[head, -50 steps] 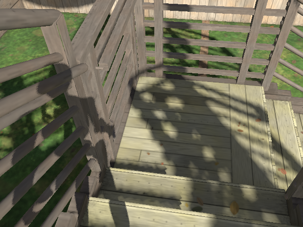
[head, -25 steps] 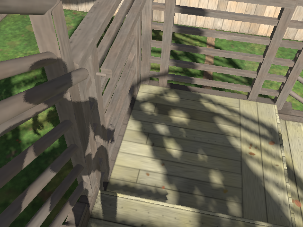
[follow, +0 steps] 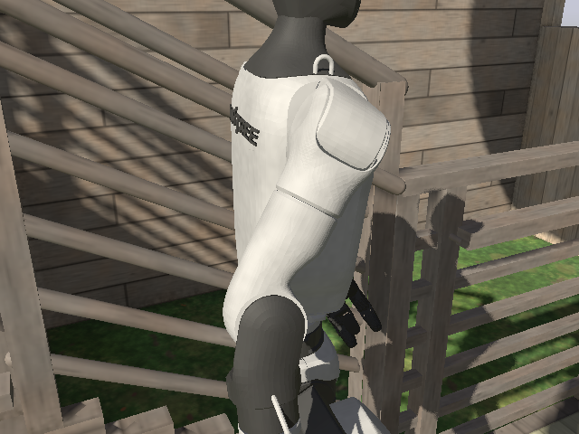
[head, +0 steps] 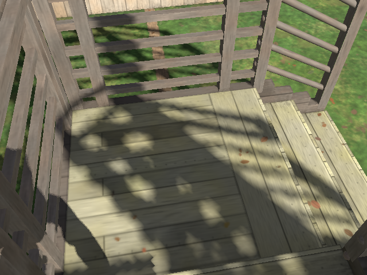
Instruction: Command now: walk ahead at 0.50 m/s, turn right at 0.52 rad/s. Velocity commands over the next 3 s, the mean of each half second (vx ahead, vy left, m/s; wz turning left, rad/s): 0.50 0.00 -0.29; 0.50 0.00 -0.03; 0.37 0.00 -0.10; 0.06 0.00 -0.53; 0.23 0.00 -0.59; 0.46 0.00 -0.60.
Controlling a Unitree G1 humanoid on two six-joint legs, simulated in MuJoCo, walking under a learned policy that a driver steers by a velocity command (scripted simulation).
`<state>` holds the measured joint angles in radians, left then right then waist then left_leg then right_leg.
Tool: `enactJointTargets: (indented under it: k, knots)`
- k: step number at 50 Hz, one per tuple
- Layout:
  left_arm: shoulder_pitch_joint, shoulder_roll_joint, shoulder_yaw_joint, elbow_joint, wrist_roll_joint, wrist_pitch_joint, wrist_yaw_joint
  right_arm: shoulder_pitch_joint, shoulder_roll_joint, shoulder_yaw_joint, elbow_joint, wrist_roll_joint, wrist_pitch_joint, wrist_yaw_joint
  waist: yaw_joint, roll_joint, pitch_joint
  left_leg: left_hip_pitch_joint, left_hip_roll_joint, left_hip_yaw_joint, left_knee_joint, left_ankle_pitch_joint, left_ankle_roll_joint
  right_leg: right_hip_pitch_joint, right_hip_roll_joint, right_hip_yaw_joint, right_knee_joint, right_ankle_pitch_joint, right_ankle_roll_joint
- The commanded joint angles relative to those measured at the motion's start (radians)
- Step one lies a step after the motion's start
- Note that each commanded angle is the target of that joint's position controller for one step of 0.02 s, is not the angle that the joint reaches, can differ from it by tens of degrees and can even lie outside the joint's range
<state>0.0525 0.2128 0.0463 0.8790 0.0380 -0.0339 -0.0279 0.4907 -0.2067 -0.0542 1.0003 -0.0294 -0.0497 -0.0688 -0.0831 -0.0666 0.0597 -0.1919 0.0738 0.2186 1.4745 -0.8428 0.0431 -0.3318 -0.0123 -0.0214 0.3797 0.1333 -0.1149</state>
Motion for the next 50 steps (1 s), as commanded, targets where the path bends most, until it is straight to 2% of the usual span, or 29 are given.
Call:
enactJointTargets:
  k: [1, 2, 3, 4, 5, 7, 9, 10, 12, 13, 17, 21, 25, 26, 28, 29, 30, 31, 32, 33, 34, 35, 36, 38, 40, 41, 44, 47, 50]
  knots:
    - [0.457, 0.260, 0.069, 0.102, 0.005, 0.010, -0.004, 0.070, -0.047, -0.011, -0.094, 0.035, -0.016, 0.021, 0.124, -0.172, -0.284, -0.781, -0.043, -0.161, 0.761, -0.036, 0.057, 0.892, -0.237, 0.247, 0.448, 0.804, -0.160]
    - [0.476, 0.288, 0.089, 0.063, -0.041, 0.020, -0.002, -0.023, -0.109, 0.000, -0.176, 0.059, -0.028, 0.022, 0.228, -0.183, -0.491, -0.969, -0.044, -0.201, 0.756, 0.052, 0.034, 1.036, -0.351, 0.487, 0.275, 0.397, -0.293]
    - [0.479, 0.257, 0.076, 0.072, -0.040, 0.032, 0.019, -0.128, -0.107, 0.008, -0.189, 0.021, -0.028, 0.018, 0.228, -0.104, -0.372, -1.036, -0.020, -0.227, 0.596, 0.202, 0.013, 0.847, -0.374, 0.559, 0.073, -0.122, -0.301]
    - [0.354, 0.125, 0.035, 0.035, -0.037, 0.038, 0.024, -0.148, -0.154, -0.013, -0.152, -0.013, -0.010, 0.013, 0.175, 0.084, -0.207, -0.968, 0.035, -0.245, 0.401, 0.307, 0.006, 0.604, -0.281, 0.493, 0.037, -0.372, -0.227]
    - [0.316, 0.114, 0.020, 0.027, -0.014, 0.029, 0.027, -0.109, -0.132, -0.012, -0.132, -0.024, 0.011, 0.017, 0.126, 0.032, -0.155, -0.869, 0.042, -0.261, 0.322, 0.297, 0.000, 0.387, -0.305, 0.531, 0.064, -0.345, -0.253]
    - [0.239, 0.080, -0.002, 0.028, -0.031, -0.006, 0.038, -0.224, -0.098, -0.002, -0.157, -0.037, 0.040, 0.041, 0.040, 0.065, 0.013, -0.606, 0.062, -0.292, -0.182, 0.660, -0.052, -0.078, -0.164, 0.358, -0.040, -0.342, -0.169]
    - [0.313, 0.171, 0.023, 0.047, -0.039, -0.023, 0.041, -0.199, -0.063, 0.007, -0.110, -0.054, 0.044, 0.056, 0.057, 0.026, -0.059, -0.425, 0.044, -0.252, -0.316, 0.732, -0.072, -0.081, -0.154, 0.345, -0.061, 0.026, -0.201]
    - [0.328, 0.198, 0.041, 0.058, -0.032, -0.029, 0.034, -0.096, -0.073, 0.000, -0.077, -0.020, 0.045, 0.055, 0.023, -0.012, -0.123, -0.434, 0.041, -0.259, -0.273, 0.840, -0.065, 0.007, -0.171, 0.332, -0.009, 0.156, -0.209]
    - [0.390, 0.119, 0.028, 0.089, -0.058, -0.040, 0.041, -0.256, -0.135, -0.027, -0.123, 0.004, 0.033, 0.058, 0.065, 0.009, -0.057, -0.582, 0.072, -0.321, -0.469, 1.026, -0.031, 0.120, -0.128, 0.323, 0.064, -0.046, -0.178]
    - [0.420, 0.097, 0.023, 0.083, -0.055, -0.039, 0.045, -0.323, -0.144, -0.038, -0.138, -0.010, 0.033, 0.069, 0.093, 0.017, -0.014, -0.663, 0.062, -0.317, -0.509, 1.074, -0.019, 0.146, -0.124, 0.364, 0.074, -0.172, -0.164]
    - [0.382, 0.096, 0.013, 0.058, -0.037, -0.047, 0.054, -0.441, -0.081, -0.016, -0.178, -0.012, 0.020, 0.098, 0.110, 0.036, 0.001, -0.435, -0.014, -0.276, -0.693, 1.318, -0.024, -0.045, -0.061, 0.348, 0.153, -0.549, -0.130]
    - [0.453, 0.103, 0.009, 0.058, -0.017, -0.035, 0.047, -0.519, -0.056, -0.004, -0.211, -0.029, 0.013, 0.122, 0.194, 0.034, 0.048, -0.358, -0.057, -0.227, -0.862, 1.196, -0.002, 0.003, -0.037, 0.311, 0.302, -0.335, -0.111]
    - [0.526, 0.083, 0.002, 0.091, 0.005, -0.010, 0.086, -0.494, -0.048, -0.003, -0.211, 0.018, 0.001, 0.098, 0.242, 0.054, 0.104, -0.280, -0.011, -0.275, -1.216, 1.155, 0.012, 0.177, -0.022, 0.339, 0.479, -0.168, -0.104]
    - [0.537, 0.078, -0.002, 0.108, 0.009, -0.009, 0.086, -0.416, -0.055, -0.008, -0.181, 0.023, -0.002, 0.086, 0.221, 0.061, 0.080, -0.187, -0.012, -0.250, -1.256, 1.148, 0.018, 0.177, -0.011, 0.320, 0.600, -0.111, -0.107]
    - [0.560, 0.075, -0.008, 0.114, -0.003, 0.003, 0.065, -0.098, -0.099, -0.027, -0.070, -0.013, 0.007, 0.073, 0.114, 0.122, -0.061, 0.231, -0.010, -0.156, -1.243, 1.193, 0.043, -0.001, 0.038, 0.186, 0.992, -0.293, -0.107]
    - [0.615, 0.044, 0.005, 0.114, -0.015, -0.005, 0.049, 0.065, -0.167, -0.049, -0.031, -0.002, 0.016, 0.080, 0.072, 0.263, -0.209, 0.635, 0.152, -0.336, -0.937, 1.437, 0.116, -0.347, 0.121, 0.125, 1.379, -0.953, -0.061]
    - [0.662, 0.072, 0.003, 0.103, -0.056, -0.007, 0.061, 0.188, -0.188, -0.051, -0.032, 0.013, 0.019, 0.101, 0.013, 0.234, -0.392, 0.887, 0.306, -0.471, -0.668, 1.541, 0.191, -0.586, 0.095, 0.112, 1.703, -1.123, -0.044]
    - [0.563, 0.120, 0.006, 0.061, -0.049, -0.007, 0.070, 0.206, -0.220, -0.069, -0.033, 0.039, 0.014, 0.105, -0.039, 0.216, -0.419, 0.892, 0.393, -0.630, -0.797, 1.300, 0.316, -0.790, 0.077, 0.085, 1.823, -1.010, -0.027]
    - [0.368, 0.105, 0.000, 0.006, -0.017, -0.005, 0.071, 0.113, -0.224, -0.077, -0.052, 0.029, 0.016, 0.079, -0.051, 0.236, -0.247, 0.712, 0.421, -0.761, -1.027, 0.745, 0.383, -0.959, 0.037, 0.054, 1.714, -0.825, -0.006]
    - [0.241, 0.154, 0.019, -0.018, -0.003, -0.001, 0.066, -0.008, -0.140, -0.042, -0.086, 0.018, 0.011, 0.073, 0.000, 0.080, -0.059, 0.455, 0.363, -0.693, -1.119, 0.688, 0.332, -0.906, -0.029, 0.078, 1.486, -0.669, 0.008]
    - [0.232, 0.119, 0.020, 0.010, 0.018, 0.010, 0.060, -0.023, -0.139, -0.037, -0.067, 0.002, -0.005, 0.074, 0.043, 0.077, 0.039, 0.198, 0.339, -0.699, -1.100, 0.753, 0.328, -0.774, -0.060, 0.087, 1.371, -0.669, 0.019]
    - [0.229, 0.113, 0.022, 0.029, 0.002, 0.014, 0.054, -0.059, -0.100, -0.017, -0.067, -0.004, -0.031, 0.073, 0.097, -0.013, 0.107, 0.037, 0.251, -0.588, -1.094, 0.838, 0.254, -0.694, -0.077, 0.136, 1.159, -0.497, 0.028]
    - [0.248, 0.072, 0.016, 0.047, -0.006, 0.021, 0.035, -0.100, -0.090, -0.015, -0.064, 0.006, -0.042, 0.066, 0.144, 0.053, 0.107, -0.085, 0.192, -0.523, -1.123, 0.841, 0.216, -0.576, -0.096, 0.119, 0.955, -0.392, 0.061]
    - [0.202, 0.003, -0.004, 0.048, 0.027, 0.020, 0.001, -0.089, -0.146, -0.033, -0.039, 0.027, -0.042, 0.053, 0.144, 0.181, 0.060, -0.230, 0.115, -0.400, -1.174, 1.027, 0.192, -0.305, -0.072, 0.005, 0.703, -0.188, 0.089]
    - [0.291, 0.014, 0.002, 0.099, -0.005, 0.018, -0.023, -0.068, -0.110, -0.024, -0.021, 0.021, -0.037, 0.067, 0.177, 0.200, 0.003, -0.227, 0.101, -0.357, -1.121, 0.996, 0.166, -0.217, -0.087, 0.023, 0.733, 0.053, 0.055]
    - [0.178, 0.043, 0.014, 0.062, -0.021, -0.002, -0.032, -0.063, -0.056, -0.009, -0.003, 0.025, -0.047, 0.063, 0.162, 0.172, 0.048, -0.173, 0.063, -0.372, -1.085, 0.786, 0.151, -0.331, -0.104, 0.058, 0.576, 0.234, 0.027]
    - [0.006, 0.047, 0.008, 0.033, 0.005, -0.039, -0.037, -0.063, -0.083, -0.013, -0.017, 0.006, -0.060, 0.066, 0.086, 0.122, 0.053, -0.157, 0.041, -0.383, -1.017, 0.544, 0.162, -0.254, -0.074, 0.014, 0.359, 0.457, 0.020]
    - [-0.138, 0.045, 0.002, -0.027, -0.003, -0.029, -0.028, 0.049, -0.092, -0.011, 0.007, -0.029, -0.054, 0.066, -0.021, 0.149, 0.104, 0.031, 0.063, -0.419, -0.916, 0.609, 0.179, -0.360, -0.061, 0.013, 0.219, 0.303, 0.037]
    - [-0.243, 0.047, -0.005, -0.075, -0.027, -0.039, -0.020, 0.128, -0.073, -0.003, 0.035, -0.023, -0.033, 0.051, -0.105, 0.143, 0.140, 0.107, 0.045, -0.445, -0.815, 0.687, 0.162, -0.289, -0.057, 0.018, 0.067, 0.211, 0.076]
